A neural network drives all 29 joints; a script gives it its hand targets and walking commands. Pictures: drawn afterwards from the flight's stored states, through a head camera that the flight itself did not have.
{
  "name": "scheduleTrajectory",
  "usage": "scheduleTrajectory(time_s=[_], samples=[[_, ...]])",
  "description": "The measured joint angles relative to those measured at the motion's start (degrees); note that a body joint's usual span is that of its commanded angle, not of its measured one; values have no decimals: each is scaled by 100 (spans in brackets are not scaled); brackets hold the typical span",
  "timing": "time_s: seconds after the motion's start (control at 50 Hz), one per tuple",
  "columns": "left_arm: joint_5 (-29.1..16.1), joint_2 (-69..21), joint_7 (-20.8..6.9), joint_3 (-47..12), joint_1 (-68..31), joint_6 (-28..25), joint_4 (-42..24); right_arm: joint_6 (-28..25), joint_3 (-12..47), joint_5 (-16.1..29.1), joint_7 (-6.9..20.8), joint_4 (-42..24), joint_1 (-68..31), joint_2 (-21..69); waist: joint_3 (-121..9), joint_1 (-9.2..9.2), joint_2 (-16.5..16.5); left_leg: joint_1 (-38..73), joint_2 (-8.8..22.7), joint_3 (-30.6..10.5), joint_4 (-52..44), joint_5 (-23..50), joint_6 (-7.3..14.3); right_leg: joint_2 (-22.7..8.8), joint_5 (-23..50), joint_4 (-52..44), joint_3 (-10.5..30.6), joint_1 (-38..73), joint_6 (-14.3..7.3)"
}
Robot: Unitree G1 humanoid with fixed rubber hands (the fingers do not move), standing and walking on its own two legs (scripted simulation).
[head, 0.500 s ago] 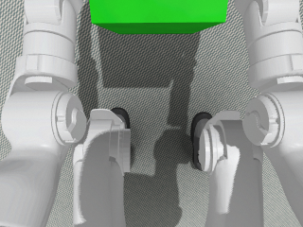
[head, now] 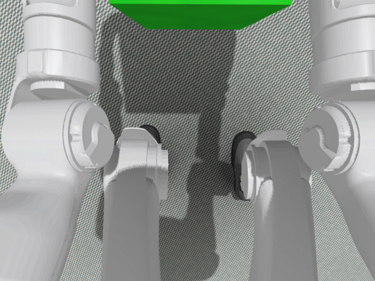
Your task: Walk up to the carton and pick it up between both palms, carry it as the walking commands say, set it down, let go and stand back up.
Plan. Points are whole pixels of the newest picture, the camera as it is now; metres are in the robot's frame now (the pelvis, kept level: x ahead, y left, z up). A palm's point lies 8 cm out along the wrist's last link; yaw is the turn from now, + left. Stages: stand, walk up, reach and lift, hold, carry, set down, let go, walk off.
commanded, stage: reach and lift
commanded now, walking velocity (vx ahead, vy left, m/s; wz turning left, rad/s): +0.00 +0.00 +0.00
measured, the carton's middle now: out of the picture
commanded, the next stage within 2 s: none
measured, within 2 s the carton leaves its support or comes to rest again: neither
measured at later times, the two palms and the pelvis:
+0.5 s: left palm out of the picture +0.57 +0.18 -0.09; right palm out of the picture +0.58 -0.11 -0.09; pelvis -0.01 +0.00 +0.04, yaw +0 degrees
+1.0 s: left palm out of the picture +0.55 +0.17 -0.04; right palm out of the picture +0.55 -0.12 -0.03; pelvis -0.02 +0.00 +0.08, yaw +1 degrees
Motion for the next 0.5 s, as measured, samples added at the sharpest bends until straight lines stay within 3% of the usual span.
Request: scheduleTrajectory(time_s=[0.1, 0.16, 0.26, 0.36, 0.5], samples=[[-86, -18, -1, -43, 181, 145, -533, 96, 19, 46, -32, -444, 123, 83, 241, 1, 2, 231, -17, -7, -121, -18, -1, 29, -18, -125, 20, 234, 12], [-14, -26, -39, 67, 103, 141, -347, 101, -32, -42, -23, -318, 94, 98, 158, -8, 15, 160, -44, -16, -193, 31, -11, 22, 19, -197, 20, 173, 33], [-207, -42, 75, -163, 226, 281, -673, 190, 48, 90, -25, -643, 282, 71, 169, -23, 66, 243, -94, -51, -278, 63, -4, 17, 24, -302, 9, 296, 44], [-109, -132, 34, -38, 218, 335, -677, 302, 13, 168, -36, -790, 379, 77, 162, -3, 85, 490, -92, -73, -431, 100, 5, 38, 77, -479, 1, 546, 54], [253, -248, -119, 313, 285, 333, -676, 321, -249, -128, 25, -690, 316, 246, 77, -28, 64, 786, -92, -73, -811, 248, 5, 50, 238, -842, 17, 817, 33]])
